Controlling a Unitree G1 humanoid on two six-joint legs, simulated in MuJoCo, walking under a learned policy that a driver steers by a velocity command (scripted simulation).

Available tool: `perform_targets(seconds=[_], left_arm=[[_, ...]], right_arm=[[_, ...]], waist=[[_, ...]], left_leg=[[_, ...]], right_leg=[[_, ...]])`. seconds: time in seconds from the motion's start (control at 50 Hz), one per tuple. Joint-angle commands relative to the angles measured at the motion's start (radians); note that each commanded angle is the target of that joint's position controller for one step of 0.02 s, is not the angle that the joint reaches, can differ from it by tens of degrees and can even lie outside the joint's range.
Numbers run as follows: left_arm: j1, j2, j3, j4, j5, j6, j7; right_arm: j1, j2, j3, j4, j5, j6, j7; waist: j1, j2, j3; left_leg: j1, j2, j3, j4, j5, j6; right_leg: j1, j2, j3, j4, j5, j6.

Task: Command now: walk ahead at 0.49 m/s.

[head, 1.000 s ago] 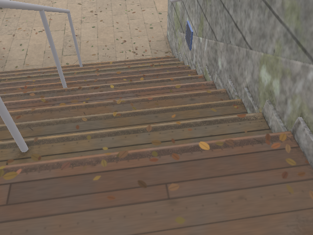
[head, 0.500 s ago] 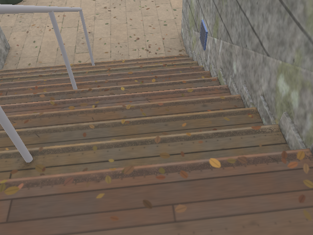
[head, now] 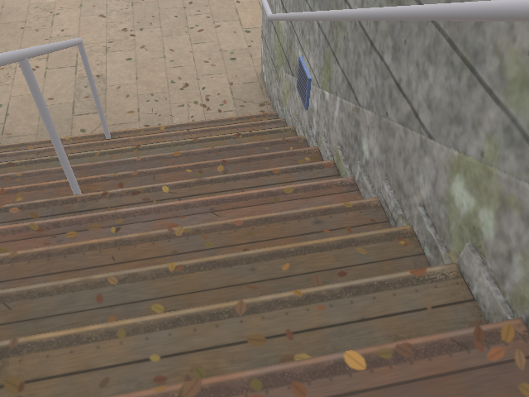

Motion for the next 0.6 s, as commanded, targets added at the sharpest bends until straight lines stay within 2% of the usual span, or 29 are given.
perform_targets(seconds=[0.02, 0.1, 0.14, 0.16, 0.18, 0.2, 0.22, 0.24, 0.26, 0.28, 0.3, 0.32, 0.34, 0.36, 0.4, 0.44, 0.48, 0.5, 0.52, 0.54, 0.58, 0.6], left_arm=[[-0.106, 0.016, -0.007, -0.071, -0.01, -0.006, -0.005], [-0.191, 0.025, -0.009, -0.104, -0.014, -0.009, -0.001], [-0.173, 0.037, -0.004, -0.109, -0.016, -0.015, 0.004], [-0.119, 0.049, 0.002, -0.095, -0.015, -0.018, 0.01], [-0.016, 0.063, 0.012, -0.063, -0.014, -0.023, 0.017], [0.161, 0.084, 0.027, -0.007, -0.011, -0.032, 0.026], [0.342, 0.157, 0.052, 0.035, 0.017, -0.042, 0.038], [0.403, 0.254, 0.071, 0.035, 0.03, -0.039, 0.038], [0.369, 0.216, 0.069, 0.042, -0.02, -0.021, 0.026], [0.26, 0.166, 0.053, 0.031, -0.024, -0.018, 0.025], [0.192, 0.105, 0.039, 0.016, -0.021, -0.025, 0.021], [0.171, 0.07, 0.028, 0.021, -0.017, -0.033, 0.024], [0.188, 0.036, 0.017, 0.04, -0.015, -0.04, 0.032], [0.214, 0.028, 0.012, 0.053, -0.01, -0.05, 0.037], [0.26, 0.063, 0.016, 0.067, -0.011, -0.07, 0.039], [0.291, 0.091, 0.019, 0.07, -0.011, -0.076, 0.038], [0.301, 0.092, 0.013, 0.064, -0.019, -0.08, 0.036], [0.296, 0.088, 0.008, 0.057, -0.023, -0.081, 0.038], [0.281, 0.098, 0.006, 0.048, -0.027, -0.084, 0.039], [0.3, 0.116, 0.011, 0.054, -0.02, -0.081, 0.04], [0.325, 0.114, 0.007, 0.059, -0.025, -0.076, 0.047], [0.338, 0.135, 0.01, 0.058, -0.004, -0.079, 0.05]], right_arm=[[0.066, -0.104, -0.008, -0.029, 0.003, -0.013, -0.007], [0.124, -0.114, -0.004, -0.007, -0.01, -0.003, -0.016], [0.106, -0.13, -0.007, -0.004, -0.014, -0.001, -0.022], [0.091, -0.142, -0.01, -0.003, -0.014, 0.0, -0.024], [0.078, -0.156, -0.014, -0.002, -0.012, 0.001, -0.026], [0.055, -0.168, -0.017, -0.004, -0.002, 0.004, -0.025], [0.041, -0.154, -0.012, -0.03, 0.012, 0.001, -0.02], [0.144, -0.037, 0.006, -0.056, 0.038, 0.001, -0.008], [0.103, -0.136, -0.024, -0.049, 0.021, 0.006, -0.008], [-0.001, -0.153, -0.032, -0.092, 0.013, 0.002, -0.007], [-0.068, -0.148, -0.034, -0.112, 0.006, -0.003, -0.003], [-0.077, -0.129, -0.038, -0.112, 0.001, 0.004, -0.001], [-0.052, -0.103, -0.036, -0.106, -0.015, 0.022, 0.001], [-0.029, -0.073, -0.034, -0.097, -0.016, 0.039, 0.005], [-0.039, -0.065, -0.035, -0.105, -0.009, 0.066, 0.005], [-0.114, -0.072, -0.034, -0.135, -0.008, 0.083, 0.007], [-0.234, -0.091, -0.035, -0.181, -0.004, 0.088, 0.013], [-0.286, -0.088, -0.03, -0.205, -0.006, 0.084, 0.022], [-0.323, -0.074, -0.022, -0.222, -0.004, 0.081, 0.027], [-0.329, -0.07, -0.016, -0.221, -0.011, 0.087, 0.031], [-0.354, -0.082, -0.012, -0.243, -0.008, 0.094, 0.027], [-0.253, -0.121, -0.031, -0.198, -0.021, 0.096, 0.026]], waist=[[-0.001, 0.083, 0.088], [-0.024, 0.087, 0.103], [0.0, 0.093, 0.089], [0.026, 0.102, 0.061], [0.067, 0.11, 0.011], [0.145, 0.094, -0.07], [0.211, 0.039, -0.177], [0.15, -0.157, -0.319], [0.166, -0.059, -0.307], [0.12, -0.053, -0.13], [0.099, -0.001, -0.046], [0.058, 0.015, -0.001], [0.026, 0.003, 0.007], [0.01, 0.004, 0.002], [-0.01, -0.005, 0.02], [-0.007, -0.025, 0.049], [0.009, -0.034, 0.08], [0.017, -0.025, 0.081], [0.015, -0.043, 0.081], [0.03, -0.075, 0.048], [0.039, -0.074, 0.045], [0.018, -0.09, -0.005]], left_leg=[[-0.047, 0.269, -0.155, -0.095, 0.427, 0.071], [0.09, 0.302, -0.15, -0.039, 0.563, 0.087], [0.133, 0.312, -0.13, 0.031, 0.719, 0.084], [0.132, 0.311, -0.117, 0.099, 0.852, 0.074], [0.125, 0.305, -0.108, 0.208, 0.953, 0.063], [0.063, 0.277, -0.081, 0.397, 0.926, 0.045], [-0.148, 0.237, -0.058, 0.675, 0.634, 0.023], [-0.506, 0.054, -0.017, 1.069, -0.21, -0.026], [-0.623, 0.044, -0.144, 1.176, -0.271, -0.016], [-0.688, 0.101, -0.154, 1.165, -0.187, -0.011], [-0.663, 0.134, -0.151, 1.107, -0.116, -0.011], [-0.603, 0.163, -0.152, 1.043, -0.076, -0.016], [-0.536, 0.176, -0.151, 0.997, -0.064, -0.028], [-0.5, 0.172, -0.151, 0.974, -0.061, -0.036], [-0.506, 0.162, -0.149, 0.929, -0.035, -0.043], [-0.559, 0.17, -0.149, 0.853, 0.049, -0.042], [-0.597, 0.167, -0.14, 0.722, 0.158, -0.039], [-0.564, 0.151, -0.121, 0.636, 0.222, -0.038], [-0.492, 0.137, -0.081, 0.54, 0.278, -0.035], [-0.422, 0.112, -0.027, 0.571, 0.287, -0.038], [-0.397, 0.114, -0.014, 0.519, 0.263, -0.028], [-0.393, 0.121, -0.012, 0.698, 0.365, 0.003]], right_leg=[[0.003, 0.036, -0.051, -0.131, 0.083, 0.001], [-0.001, 0.067, -0.072, -0.222, 0.02, -0.027], [0.064, 0.094, -0.077, -0.273, -0.05, -0.056], [0.151, 0.124, -0.091, -0.293, -0.093, -0.074], [0.274, 0.156, -0.097, -0.314, -0.118, -0.092], [0.483, 0.169, -0.097, -0.387, -0.065, -0.119], [0.755, 0.003, 0.086, -0.403, -0.121, -0.172], [1.038, -0.318, 0.576, -0.461, -0.137, -0.308], [0.983, -0.306, 0.697, -0.566, -0.248, -0.343], [0.837, -0.27, 0.545, -0.601, -0.286, -0.305], [0.694, -0.229, 0.441, -0.641, -0.21, -0.267], [0.587, -0.182, 0.351, -0.659, -0.114, -0.222], [0.513, -0.147, 0.281, -0.668, -0.024, -0.193], [0.483, -0.136, 0.228, -0.672, 0.025, -0.177], [0.447, -0.125, 0.157, -0.681, 0.131, -0.164], [0.442, -0.112, 0.096, -0.7, 0.141, -0.14], [0.449, -0.09, 0.041, -0.707, 0.184, -0.105], [0.436, -0.076, 0.002, -0.703, 0.231, -0.085], [0.398, -0.051, -0.049, -0.701, 0.273, -0.068], [0.398, -0.051, -0.078, -0.683, 0.343, -0.057], [0.444, -0.065, -0.106, -0.672, 0.351, -0.054], [0.521, -0.12, -0.102, -0.581, 0.458, -0.069]])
